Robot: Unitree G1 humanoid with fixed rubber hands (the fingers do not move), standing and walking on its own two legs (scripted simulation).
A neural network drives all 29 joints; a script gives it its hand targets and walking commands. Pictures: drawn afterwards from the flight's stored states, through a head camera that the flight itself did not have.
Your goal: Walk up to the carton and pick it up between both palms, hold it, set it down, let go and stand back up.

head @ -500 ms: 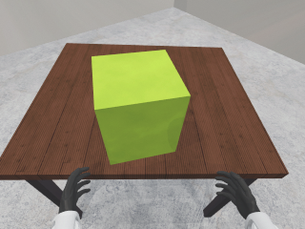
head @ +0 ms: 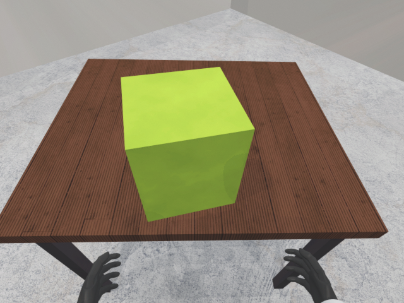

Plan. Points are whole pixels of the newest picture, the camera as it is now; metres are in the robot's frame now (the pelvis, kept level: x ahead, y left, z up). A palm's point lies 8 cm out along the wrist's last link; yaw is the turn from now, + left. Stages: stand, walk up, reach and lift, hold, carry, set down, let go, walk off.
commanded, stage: let go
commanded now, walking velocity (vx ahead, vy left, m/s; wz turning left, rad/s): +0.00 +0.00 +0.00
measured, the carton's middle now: (183, 146) +0.42 +0.06 +0.07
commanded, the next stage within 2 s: stand in 0.34 s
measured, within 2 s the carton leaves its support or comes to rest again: neither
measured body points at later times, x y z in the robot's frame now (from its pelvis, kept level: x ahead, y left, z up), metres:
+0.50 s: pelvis +0.00 +0.00 -0.01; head -0.01 +0.01 +0.44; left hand +0.13 +0.25 -0.11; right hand +0.13 -0.24 -0.11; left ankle -0.01 +0.14 -0.75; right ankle -0.02 -0.12 -0.75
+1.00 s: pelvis -0.03 +0.02 -0.01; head -0.05 +0.03 +0.44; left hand +0.03 +0.28 -0.14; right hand +0.02 -0.24 -0.13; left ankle -0.01 +0.14 -0.75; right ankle -0.02 -0.12 -0.75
